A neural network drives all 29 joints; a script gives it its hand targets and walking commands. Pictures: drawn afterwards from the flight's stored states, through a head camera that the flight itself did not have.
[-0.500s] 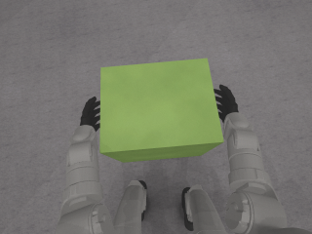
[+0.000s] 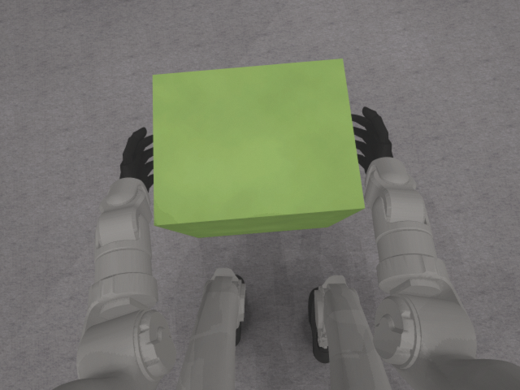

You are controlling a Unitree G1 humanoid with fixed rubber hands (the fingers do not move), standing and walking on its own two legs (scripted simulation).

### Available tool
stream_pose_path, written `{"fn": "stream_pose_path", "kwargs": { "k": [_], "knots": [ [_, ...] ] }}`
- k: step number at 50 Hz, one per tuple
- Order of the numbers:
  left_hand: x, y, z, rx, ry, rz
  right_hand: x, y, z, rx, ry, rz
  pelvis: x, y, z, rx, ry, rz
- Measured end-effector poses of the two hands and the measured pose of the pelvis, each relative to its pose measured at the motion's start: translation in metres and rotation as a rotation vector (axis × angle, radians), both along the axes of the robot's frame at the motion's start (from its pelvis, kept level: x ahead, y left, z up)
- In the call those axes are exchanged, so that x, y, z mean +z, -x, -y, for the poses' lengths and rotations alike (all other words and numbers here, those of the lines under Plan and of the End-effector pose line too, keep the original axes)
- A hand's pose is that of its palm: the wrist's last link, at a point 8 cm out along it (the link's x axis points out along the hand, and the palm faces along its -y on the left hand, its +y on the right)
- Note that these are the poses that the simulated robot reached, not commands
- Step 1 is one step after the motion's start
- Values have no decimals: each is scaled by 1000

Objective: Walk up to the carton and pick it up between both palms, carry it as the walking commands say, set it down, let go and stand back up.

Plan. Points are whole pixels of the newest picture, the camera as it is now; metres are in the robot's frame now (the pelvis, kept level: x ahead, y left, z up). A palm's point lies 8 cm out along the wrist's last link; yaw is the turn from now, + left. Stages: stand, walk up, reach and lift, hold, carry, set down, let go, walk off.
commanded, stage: set down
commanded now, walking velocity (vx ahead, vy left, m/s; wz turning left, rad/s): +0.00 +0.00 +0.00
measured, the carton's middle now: (256, 165) +0.45 +0.06 -0.16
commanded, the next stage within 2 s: none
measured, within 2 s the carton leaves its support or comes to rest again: neither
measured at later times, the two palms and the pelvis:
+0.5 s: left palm (157, 180) +0.42 +0.24 -0.17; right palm (356, 160) +0.46 -0.12 -0.16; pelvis -0.02 +0.01 -0.08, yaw -1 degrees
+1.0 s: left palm (173, 180) +0.44 +0.24 -0.26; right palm (346, 165) +0.48 -0.13 -0.26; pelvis -0.04 +0.01 -0.15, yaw -1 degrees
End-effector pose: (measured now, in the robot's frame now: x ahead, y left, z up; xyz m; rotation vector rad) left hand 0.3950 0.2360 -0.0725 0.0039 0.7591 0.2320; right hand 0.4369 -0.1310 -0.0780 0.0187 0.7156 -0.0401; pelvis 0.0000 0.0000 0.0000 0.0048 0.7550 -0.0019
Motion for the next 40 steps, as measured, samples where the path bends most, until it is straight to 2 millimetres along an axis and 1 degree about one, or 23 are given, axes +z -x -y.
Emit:
{"fn": "stream_pose_path", "kwargs": {
  "k": [7, 10, 18, 23, 28, 33, 40],
  "knots": [
    [-23, -11, 4, -16, 12, 15, -17, -5, 4, -7, 27, 17, -21, 7, -2, -1, 4, -25],
    [-38, -12, 5, -6, 26, 6, -26, -10, 5, -10, 28, 10, -30, 11, -3, -6, 6, -29],
    [-69, -18, -3, -7, 12, -4, -56, -22, -4, 6, 33, 3, -56, 17, -6, -7, 6, -66],
    [-94, -21, -7, -5, 18, -16, -78, -26, -8, 14, 47, -7, -70, 20, -7, 1, 12, -96],
    [-113, -30, -4, -12, 22, 1, -97, -31, -5, 8, 53, 12, -87, 23, -7, 2, 16, -123],
    [-133, -34, -2, -15, 13, -2, -115, -37, -3, 3, 44, 13, -103, 26, -9, -1, 14, -129],
    [-153, -40, 3, -24, 2, 1, -142, -37, 3, 2, 44, 18, -120, 32, -8, -10, 9, -143]
  ]
}}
